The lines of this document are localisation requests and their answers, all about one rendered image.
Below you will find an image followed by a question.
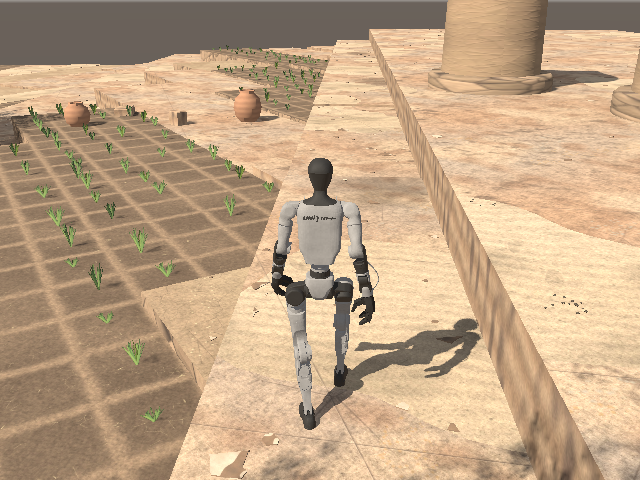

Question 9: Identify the left robot upper arm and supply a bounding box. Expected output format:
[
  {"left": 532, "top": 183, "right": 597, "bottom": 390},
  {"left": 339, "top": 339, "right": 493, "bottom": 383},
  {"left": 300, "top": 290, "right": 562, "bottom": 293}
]
[{"left": 276, "top": 201, "right": 300, "bottom": 255}]

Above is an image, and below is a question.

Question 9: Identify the right robot upper arm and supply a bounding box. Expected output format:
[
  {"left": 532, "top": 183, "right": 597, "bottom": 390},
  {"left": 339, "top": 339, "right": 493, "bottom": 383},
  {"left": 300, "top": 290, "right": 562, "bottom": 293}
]
[{"left": 341, "top": 201, "right": 363, "bottom": 259}]

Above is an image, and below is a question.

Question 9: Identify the right robot hand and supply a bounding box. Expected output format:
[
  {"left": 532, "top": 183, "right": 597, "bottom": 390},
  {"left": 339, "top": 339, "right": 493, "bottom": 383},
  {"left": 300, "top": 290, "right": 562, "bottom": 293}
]
[{"left": 351, "top": 295, "right": 375, "bottom": 325}]

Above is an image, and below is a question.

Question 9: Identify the left robot thigh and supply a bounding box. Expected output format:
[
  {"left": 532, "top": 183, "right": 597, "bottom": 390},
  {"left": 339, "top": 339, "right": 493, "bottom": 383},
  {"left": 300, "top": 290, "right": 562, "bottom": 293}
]
[{"left": 285, "top": 280, "right": 312, "bottom": 364}]

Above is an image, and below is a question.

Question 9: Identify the left robot forearm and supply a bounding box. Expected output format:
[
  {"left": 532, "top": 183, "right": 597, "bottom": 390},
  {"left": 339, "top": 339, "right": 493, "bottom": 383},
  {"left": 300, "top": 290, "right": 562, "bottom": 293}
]
[{"left": 271, "top": 240, "right": 287, "bottom": 279}]

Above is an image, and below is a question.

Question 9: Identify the left robot hand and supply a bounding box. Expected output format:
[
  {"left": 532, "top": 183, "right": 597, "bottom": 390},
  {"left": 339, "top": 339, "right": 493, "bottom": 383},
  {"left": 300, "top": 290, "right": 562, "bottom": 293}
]
[{"left": 271, "top": 275, "right": 294, "bottom": 296}]

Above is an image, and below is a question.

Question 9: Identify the right robot foot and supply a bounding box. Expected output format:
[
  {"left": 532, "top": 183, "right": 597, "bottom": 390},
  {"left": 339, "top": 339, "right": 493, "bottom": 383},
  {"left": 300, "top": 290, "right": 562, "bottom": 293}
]
[{"left": 334, "top": 364, "right": 348, "bottom": 387}]

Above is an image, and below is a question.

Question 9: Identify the right robot forearm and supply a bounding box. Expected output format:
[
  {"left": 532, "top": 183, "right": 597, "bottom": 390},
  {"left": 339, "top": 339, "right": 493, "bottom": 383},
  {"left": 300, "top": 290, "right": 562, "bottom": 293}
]
[{"left": 353, "top": 244, "right": 373, "bottom": 298}]

